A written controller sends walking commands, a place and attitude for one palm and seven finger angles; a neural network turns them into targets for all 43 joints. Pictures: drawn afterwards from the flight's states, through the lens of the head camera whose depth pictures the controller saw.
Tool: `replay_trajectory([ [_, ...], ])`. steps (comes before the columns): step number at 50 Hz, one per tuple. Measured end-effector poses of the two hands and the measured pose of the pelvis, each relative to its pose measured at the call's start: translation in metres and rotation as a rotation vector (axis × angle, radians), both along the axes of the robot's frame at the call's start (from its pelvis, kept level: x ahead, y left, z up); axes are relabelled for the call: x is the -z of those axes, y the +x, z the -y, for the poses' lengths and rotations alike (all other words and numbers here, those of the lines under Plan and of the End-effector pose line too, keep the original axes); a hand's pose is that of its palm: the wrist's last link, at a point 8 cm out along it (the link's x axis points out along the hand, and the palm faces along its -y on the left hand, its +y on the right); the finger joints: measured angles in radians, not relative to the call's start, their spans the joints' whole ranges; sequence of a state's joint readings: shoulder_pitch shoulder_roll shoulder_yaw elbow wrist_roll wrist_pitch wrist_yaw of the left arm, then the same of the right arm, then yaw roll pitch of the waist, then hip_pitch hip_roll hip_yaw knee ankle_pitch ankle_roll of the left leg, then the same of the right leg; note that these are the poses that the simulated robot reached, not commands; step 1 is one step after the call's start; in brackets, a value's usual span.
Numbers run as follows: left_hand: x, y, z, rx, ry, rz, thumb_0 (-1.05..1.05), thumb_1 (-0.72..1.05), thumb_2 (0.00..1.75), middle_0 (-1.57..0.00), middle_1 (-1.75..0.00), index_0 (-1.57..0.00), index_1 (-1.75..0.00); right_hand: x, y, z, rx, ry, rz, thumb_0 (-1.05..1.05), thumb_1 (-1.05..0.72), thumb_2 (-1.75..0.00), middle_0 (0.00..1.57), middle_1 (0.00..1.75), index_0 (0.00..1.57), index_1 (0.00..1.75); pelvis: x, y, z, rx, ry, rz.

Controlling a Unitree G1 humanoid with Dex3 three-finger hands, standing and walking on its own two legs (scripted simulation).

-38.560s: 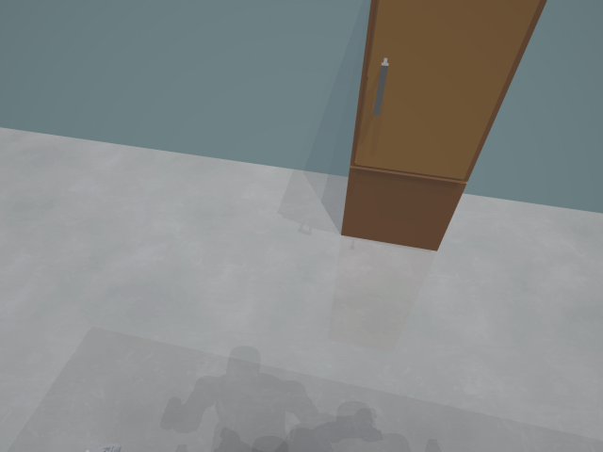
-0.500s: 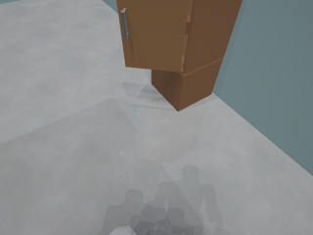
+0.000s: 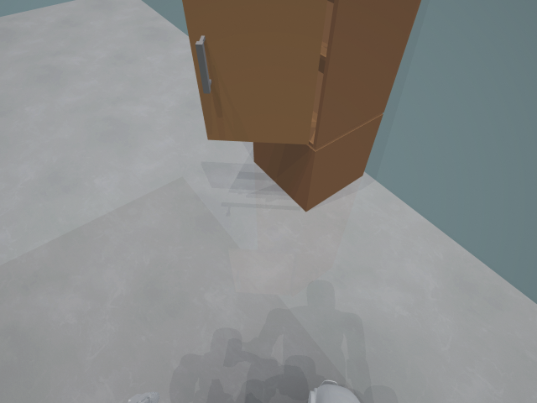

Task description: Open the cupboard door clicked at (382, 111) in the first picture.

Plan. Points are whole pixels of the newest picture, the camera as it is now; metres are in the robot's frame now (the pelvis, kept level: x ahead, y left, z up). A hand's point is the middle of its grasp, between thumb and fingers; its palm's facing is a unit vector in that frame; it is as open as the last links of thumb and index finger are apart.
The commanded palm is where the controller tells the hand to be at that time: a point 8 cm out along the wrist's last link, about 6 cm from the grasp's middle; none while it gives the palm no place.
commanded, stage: take the last steps up to it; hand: left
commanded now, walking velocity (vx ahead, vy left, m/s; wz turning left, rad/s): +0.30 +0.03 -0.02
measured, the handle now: (204, 65) +1.00 +0.23 -0.03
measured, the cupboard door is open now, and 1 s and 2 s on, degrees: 49 49 49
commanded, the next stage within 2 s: come to a stop and stand still in 0.90 s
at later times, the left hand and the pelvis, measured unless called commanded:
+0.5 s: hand (179, 398) +0.16 +0.16 -0.17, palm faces +0.10 -0.98 -0.19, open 7.2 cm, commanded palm none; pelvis +0.19 -0.01 +0.00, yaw +1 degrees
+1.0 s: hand (178, 242) +0.46 +0.23 -0.16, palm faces -0.02 -0.97 -0.22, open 7.3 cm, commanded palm none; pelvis +0.37 +0.04 +0.00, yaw -2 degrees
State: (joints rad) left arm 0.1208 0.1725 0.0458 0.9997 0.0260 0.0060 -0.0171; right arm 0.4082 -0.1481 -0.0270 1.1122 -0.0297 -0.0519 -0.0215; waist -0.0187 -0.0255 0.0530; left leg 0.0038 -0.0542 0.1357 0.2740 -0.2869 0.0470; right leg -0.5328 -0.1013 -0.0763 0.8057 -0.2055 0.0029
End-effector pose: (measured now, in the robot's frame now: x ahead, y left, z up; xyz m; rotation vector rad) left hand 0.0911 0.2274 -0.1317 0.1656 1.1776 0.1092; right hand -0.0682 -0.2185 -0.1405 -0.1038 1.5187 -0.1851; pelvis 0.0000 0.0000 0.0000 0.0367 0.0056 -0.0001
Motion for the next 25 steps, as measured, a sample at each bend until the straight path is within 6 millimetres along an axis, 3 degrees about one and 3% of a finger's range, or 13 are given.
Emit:
replay_trajectory([
  [5,0.002,0.086,0.025,0.075,0.012,0.084,0.0,0.91,0.9,-0.2,-0.3,-0.2,-0.3,0.012,-0.006,0.001,0.066,0.045,-0.129,0.0,-0.92,-0.9,0.2,0.3,0.2,0.29,0.014,0.046,0.017,0.011,0.002,0.0],
  [7,0.002,0.105,0.034,0.071,0.013,0.121,0.0,0.91,0.9,-0.2,-0.3,-0.2,-0.3,0.015,0.004,0.005,0.078,0.059,-0.163,0.0,-0.91,-0.9,0.2,0.3,0.2,0.29,0.017,0.06,0.025,0.006,-0.009,0.01],
  [9,0.0,0.11,0.04,0.049,0.01,0.12,0.0,0.91,0.9,-0.2,-0.3,-0.2,-0.3,0.014,0.027,0.012,0.074,0.058,-0.156,0.0,-0.91,-0.9,0.2,0.3,0.2,0.29,0.013,0.074,0.029,-0.001,-0.01,0.019],
  [12,-0.003,0.102,0.045,0.006,0.006,0.062,-0.01,0.91,0.9,-0.2,-0.3,-0.2,-0.3,0.011,0.082,0.024,0.049,0.044,-0.078,0.0,-0.91,-0.9,0.2,0.3,0.2,0.29,0.003,0.095,0.033,-0.003,-0.013,0.015],
  [19,-0.007,0.084,0.02,-0.087,0.047,-0.057,-0.04,0.96,0.9,-0.21,-0.3,-0.2,-0.3,0.002,0.232,0.037,-0.041,0.013,0.166,0.0,-0.93,-0.9,0.2,0.3,0.2,0.29,-0.007,0.145,0.031,-0.017,-0.021,0.001],
  [25,0.007,0.057,0.017,-0.152,-0.013,-0.24,-0.02,0.93,0.9,-0.2,-0.3,-0.2,-0.3,-0.009,0.351,0.027,-0.137,-0.017,0.315,0.01,-0.93,-0.9,0.2,0.3,0.19,0.29,-0.003,0.193,0.009,-0.022,-0.031,0.007],
])
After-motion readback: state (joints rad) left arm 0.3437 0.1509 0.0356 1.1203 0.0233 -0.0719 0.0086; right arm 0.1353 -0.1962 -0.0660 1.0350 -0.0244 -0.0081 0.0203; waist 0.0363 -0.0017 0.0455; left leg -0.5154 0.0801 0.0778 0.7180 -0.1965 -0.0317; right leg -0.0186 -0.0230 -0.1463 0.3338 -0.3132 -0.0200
